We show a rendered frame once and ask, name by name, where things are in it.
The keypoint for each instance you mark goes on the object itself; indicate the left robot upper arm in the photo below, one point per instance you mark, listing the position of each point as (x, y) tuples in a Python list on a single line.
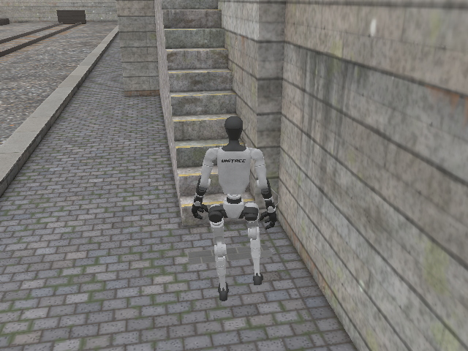
[(210, 155)]

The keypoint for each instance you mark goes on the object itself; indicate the robot left hand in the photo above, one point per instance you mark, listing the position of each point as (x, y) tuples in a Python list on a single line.
[(200, 209)]

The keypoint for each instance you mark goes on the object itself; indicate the right robot shin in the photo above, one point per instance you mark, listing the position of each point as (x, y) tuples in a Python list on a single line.
[(255, 252)]

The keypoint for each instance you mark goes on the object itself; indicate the robot right hand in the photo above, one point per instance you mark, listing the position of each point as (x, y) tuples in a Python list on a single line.
[(272, 218)]

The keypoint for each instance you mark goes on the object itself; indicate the left robot forearm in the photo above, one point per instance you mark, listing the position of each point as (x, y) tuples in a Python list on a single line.
[(199, 194)]

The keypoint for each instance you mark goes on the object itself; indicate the left robot thigh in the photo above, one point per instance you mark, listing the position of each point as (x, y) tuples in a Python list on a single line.
[(216, 217)]

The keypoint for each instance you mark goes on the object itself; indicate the right robot forearm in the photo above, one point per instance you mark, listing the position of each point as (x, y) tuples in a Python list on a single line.
[(268, 198)]

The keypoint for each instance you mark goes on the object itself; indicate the right robot upper arm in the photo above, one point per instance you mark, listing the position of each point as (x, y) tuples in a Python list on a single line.
[(257, 155)]

